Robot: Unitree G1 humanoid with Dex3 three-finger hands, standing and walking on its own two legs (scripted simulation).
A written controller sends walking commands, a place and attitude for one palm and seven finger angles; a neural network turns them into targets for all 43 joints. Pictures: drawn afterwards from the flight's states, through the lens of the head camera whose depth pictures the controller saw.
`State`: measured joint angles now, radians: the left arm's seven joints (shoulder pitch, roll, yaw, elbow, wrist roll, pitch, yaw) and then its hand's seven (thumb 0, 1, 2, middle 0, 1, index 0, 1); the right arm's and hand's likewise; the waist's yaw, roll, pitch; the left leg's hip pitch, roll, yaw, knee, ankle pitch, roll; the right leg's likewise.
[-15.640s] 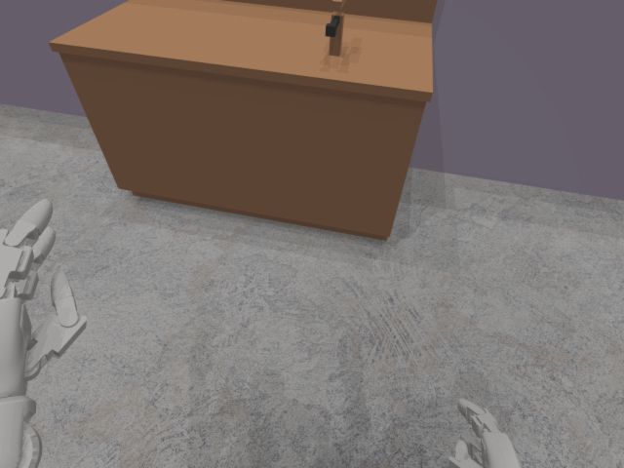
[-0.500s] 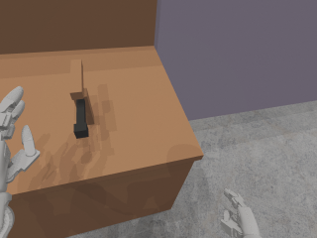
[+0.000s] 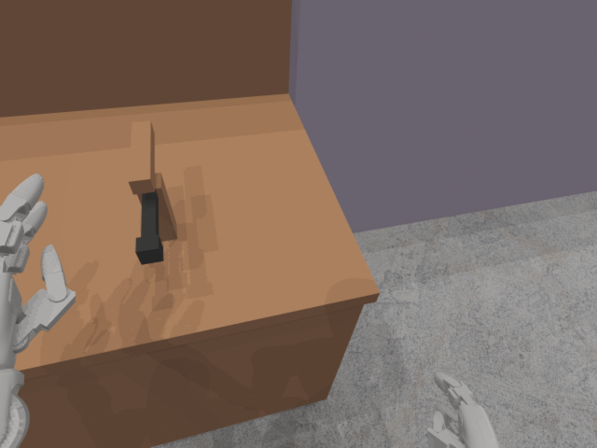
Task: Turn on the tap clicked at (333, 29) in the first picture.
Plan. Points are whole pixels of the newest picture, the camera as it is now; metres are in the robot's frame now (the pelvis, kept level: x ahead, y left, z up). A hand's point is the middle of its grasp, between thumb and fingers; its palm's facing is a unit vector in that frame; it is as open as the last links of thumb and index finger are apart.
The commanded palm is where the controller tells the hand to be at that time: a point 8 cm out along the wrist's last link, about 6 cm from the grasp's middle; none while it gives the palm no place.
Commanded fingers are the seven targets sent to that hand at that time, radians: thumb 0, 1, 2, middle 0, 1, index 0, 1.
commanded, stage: shuffle to correct the standing spot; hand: left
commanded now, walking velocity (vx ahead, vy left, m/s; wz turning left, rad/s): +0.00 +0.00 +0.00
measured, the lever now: (149, 249) +0.33 +0.23 +0.08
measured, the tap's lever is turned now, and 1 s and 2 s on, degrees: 0 0 0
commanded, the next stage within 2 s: none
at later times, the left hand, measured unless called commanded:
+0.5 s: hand (120, 296) +0.22 +0.20 +0.16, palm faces +0.33 -0.86 -0.38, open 7.4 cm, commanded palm +0.16 +0.24 +0.17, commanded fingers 0.00 0.90 0.90 -0.20 -0.30 -0.20 -0.30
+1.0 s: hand (145, 296) +0.23 +0.18 +0.16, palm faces +0.31 -0.86 -0.41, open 7.4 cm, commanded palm +0.17 +0.22 +0.17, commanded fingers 0.00 0.90 0.90 -0.20 -0.30 -0.20 -0.30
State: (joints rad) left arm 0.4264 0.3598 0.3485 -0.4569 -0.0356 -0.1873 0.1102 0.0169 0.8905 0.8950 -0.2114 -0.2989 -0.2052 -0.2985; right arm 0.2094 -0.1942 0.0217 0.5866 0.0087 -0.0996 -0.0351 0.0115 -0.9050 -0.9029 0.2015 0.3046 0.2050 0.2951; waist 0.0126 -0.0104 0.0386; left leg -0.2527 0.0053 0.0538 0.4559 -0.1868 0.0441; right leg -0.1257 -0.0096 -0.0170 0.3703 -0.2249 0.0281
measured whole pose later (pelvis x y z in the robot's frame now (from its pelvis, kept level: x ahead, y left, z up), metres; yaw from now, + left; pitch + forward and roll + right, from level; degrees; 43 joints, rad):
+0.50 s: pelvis +0.00 -0.04 +0.00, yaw -1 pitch +0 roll -2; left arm 0.44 0.37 0.37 -0.50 -0.07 -0.15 0.08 0.02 0.89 0.89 -0.21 -0.30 -0.21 -0.30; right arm 0.20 -0.18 0.00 0.55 0.01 -0.08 -0.02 0.01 -0.90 -0.90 0.20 0.30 0.21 0.30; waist 0.01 0.00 0.05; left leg -0.30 0.08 0.05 0.51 -0.21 -0.01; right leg -0.18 0.06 -0.02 0.42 -0.24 -0.03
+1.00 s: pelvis +0.00 -0.06 -0.01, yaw -1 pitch +0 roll -2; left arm 0.47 0.41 0.39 -0.55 -0.09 -0.14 0.07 0.02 0.89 0.89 -0.21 -0.30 -0.21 -0.30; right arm 0.22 -0.20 -0.02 0.56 0.01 -0.06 -0.04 0.01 -0.91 -0.90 0.20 0.30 0.20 0.29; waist -0.01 -0.01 0.06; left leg -0.33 0.10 0.02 0.59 -0.25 -0.04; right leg -0.22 0.09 -0.04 0.52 -0.30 -0.06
